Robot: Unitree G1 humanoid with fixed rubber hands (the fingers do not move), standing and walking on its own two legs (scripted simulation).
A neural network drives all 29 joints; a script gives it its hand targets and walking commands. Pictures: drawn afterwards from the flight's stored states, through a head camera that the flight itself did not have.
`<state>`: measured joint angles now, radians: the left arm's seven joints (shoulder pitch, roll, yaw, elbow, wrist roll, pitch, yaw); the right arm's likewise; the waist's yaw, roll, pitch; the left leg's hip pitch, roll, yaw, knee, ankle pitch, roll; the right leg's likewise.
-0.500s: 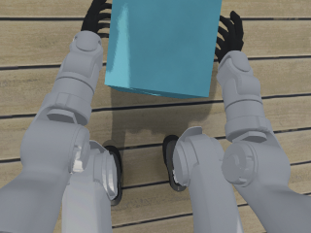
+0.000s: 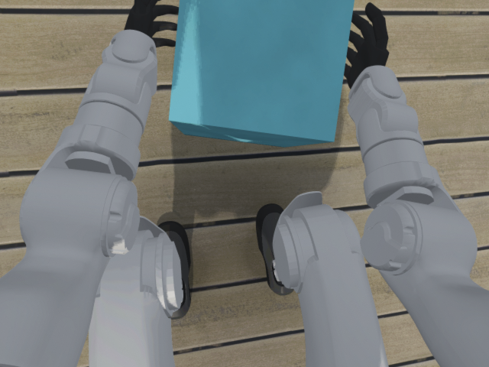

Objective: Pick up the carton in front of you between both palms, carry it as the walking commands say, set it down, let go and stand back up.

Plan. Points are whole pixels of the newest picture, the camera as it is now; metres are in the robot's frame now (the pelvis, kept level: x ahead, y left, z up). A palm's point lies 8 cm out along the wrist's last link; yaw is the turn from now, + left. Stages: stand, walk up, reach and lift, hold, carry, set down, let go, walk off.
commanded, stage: set down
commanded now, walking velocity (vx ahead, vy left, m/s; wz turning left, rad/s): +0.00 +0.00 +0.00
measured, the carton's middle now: (249, 76) +0.51 -0.06 -0.23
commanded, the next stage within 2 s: let go in 1.66 s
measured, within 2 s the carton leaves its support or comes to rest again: neither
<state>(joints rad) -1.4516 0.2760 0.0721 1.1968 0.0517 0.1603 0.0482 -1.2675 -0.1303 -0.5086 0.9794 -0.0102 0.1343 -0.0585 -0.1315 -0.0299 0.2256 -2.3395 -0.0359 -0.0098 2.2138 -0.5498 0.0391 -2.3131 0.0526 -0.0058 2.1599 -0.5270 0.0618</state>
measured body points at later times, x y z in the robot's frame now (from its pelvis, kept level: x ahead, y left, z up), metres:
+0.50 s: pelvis +0.00 +0.00 +0.00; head +0.36 +0.03 +0.26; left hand +0.55 +0.14 -0.20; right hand +0.48 -0.23 -0.18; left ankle +0.11 +0.11 -0.33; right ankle +0.13 -0.13 -0.33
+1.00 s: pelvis +0.01 -0.01 +0.08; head +0.34 +0.00 +0.39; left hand +0.58 +0.14 -0.06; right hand +0.49 -0.23 -0.05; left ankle +0.11 +0.11 -0.33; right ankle +0.13 -0.13 -0.33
